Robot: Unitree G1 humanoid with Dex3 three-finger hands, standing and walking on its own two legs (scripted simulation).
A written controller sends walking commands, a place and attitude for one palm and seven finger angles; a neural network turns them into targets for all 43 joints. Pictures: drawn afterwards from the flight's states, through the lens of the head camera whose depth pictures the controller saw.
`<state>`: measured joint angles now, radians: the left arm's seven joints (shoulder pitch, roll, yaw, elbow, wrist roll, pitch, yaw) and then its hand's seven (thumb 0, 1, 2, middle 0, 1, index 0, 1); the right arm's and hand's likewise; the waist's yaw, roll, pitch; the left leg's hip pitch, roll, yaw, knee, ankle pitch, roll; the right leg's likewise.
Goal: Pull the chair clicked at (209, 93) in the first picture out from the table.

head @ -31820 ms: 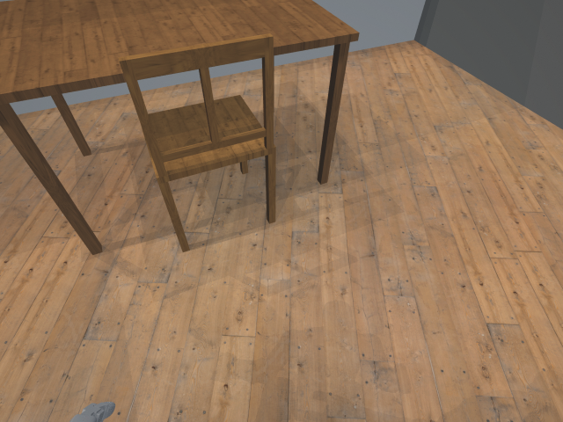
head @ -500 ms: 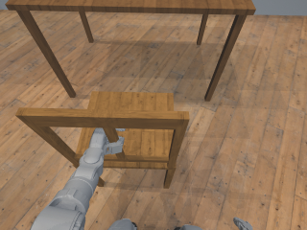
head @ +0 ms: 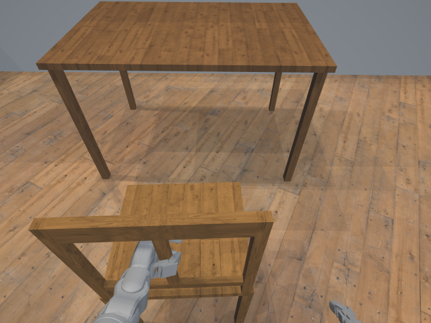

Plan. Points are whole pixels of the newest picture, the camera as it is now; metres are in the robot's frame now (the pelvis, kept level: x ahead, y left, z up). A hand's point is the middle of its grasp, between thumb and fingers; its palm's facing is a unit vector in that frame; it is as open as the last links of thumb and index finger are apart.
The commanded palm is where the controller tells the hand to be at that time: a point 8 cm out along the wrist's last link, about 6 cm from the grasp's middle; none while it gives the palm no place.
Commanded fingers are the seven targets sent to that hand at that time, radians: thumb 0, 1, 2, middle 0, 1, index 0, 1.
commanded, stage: stop walking, hand still on the chair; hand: left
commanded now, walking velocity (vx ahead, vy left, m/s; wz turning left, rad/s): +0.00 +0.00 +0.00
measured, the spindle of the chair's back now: (167, 261) +0.28 +0.12 -0.12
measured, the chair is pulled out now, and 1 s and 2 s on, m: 0.64 0.64 0.64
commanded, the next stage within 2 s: open the thumb and straighten the fingers in 0.32 s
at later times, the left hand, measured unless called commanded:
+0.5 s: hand (170, 262) +0.26 +0.11 -0.07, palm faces -0.07 -0.99 -0.13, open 5.9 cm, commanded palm +0.23 +0.16 -0.05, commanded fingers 0.00 0.30 0.61 -0.50 -1.45 -0.50 -1.45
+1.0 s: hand (169, 254) +0.27 +0.11 -0.06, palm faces -0.07 -0.99 -0.13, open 15.5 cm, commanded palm +0.25 +0.17 -0.04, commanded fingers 0.00 -0.55 0.20 0.00 0.00 0.00 0.00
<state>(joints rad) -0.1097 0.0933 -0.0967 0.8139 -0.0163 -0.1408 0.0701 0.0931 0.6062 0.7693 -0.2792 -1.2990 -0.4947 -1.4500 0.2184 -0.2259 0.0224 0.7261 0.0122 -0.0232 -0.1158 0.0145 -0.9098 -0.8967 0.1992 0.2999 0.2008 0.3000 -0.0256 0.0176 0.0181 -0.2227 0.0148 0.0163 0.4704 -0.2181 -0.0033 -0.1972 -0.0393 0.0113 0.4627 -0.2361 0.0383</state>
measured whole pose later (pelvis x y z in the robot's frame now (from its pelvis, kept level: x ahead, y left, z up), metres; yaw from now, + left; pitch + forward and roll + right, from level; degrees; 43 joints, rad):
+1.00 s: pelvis +0.04 -0.02 -0.03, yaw +2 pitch +9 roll +0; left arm 0.16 0.16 -0.06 0.22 -0.06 0.12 -0.04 0.00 -0.50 0.22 -0.22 -0.67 -0.23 -0.67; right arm 0.22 -0.25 0.02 0.56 0.03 -0.11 -0.06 0.02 -0.91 -0.90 0.20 0.30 0.20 0.30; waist -0.03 0.06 -0.10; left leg -0.53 0.02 -0.02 0.77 -0.40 -0.03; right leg -0.49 -0.04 -0.02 0.79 -0.44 0.02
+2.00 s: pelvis +0.03 +0.00 -0.06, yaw +3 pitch +10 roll -1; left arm 0.71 0.19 -0.16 -0.31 0.01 0.21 0.00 -0.01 -0.54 0.20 0.00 0.00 0.00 0.00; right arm 0.26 -0.21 0.02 0.43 0.03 -0.11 -0.11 0.02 -0.90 -0.90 0.20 0.30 0.20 0.30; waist -0.02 0.05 -0.17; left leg -0.69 0.01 -0.06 0.99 -0.49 -0.01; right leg -0.62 -0.05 -0.05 0.95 -0.52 0.03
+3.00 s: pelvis +0.03 -0.02 -0.02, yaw +4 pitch +1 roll -1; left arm 0.65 0.35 0.19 -0.51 -0.04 0.04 0.16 0.00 -0.02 0.46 -0.08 -0.11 -0.21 -0.18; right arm 0.20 -0.21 0.05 0.62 0.03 -0.19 -0.16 0.02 -0.91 -0.90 0.20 0.30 0.20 0.30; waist 0.08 0.10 -0.05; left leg -0.36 0.03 -0.07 0.74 -0.39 -0.03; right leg -0.28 -0.02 -0.07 0.69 -0.41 0.01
